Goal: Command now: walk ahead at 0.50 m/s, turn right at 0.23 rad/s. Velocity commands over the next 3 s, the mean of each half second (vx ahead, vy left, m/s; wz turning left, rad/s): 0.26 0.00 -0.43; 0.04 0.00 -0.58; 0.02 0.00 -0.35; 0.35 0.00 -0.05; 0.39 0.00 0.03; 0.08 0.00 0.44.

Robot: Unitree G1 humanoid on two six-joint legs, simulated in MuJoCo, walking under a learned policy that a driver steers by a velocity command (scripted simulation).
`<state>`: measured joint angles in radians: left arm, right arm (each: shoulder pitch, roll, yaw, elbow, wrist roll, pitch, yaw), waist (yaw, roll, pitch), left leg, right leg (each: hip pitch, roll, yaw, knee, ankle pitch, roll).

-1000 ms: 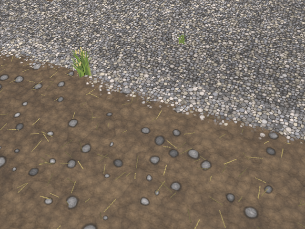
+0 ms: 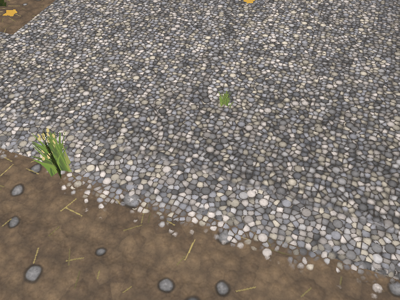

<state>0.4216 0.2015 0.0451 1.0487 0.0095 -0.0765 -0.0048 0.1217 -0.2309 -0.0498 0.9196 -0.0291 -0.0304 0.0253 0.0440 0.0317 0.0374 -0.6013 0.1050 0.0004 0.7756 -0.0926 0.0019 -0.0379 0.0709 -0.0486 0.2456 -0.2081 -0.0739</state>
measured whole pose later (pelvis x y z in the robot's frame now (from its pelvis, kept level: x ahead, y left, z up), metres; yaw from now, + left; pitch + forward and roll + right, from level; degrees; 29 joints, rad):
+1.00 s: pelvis +0.15 +0.01 -0.01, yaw -33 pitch +2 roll +1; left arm 0.21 0.27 0.07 0.78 0.02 0.04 0.00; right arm 0.16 -0.27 -0.06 0.79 -0.01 0.06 -0.03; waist 0.02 0.01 0.05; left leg -0.43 -0.01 -0.05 0.86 -0.41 -0.03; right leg -0.31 0.11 0.12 0.43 -0.13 -0.07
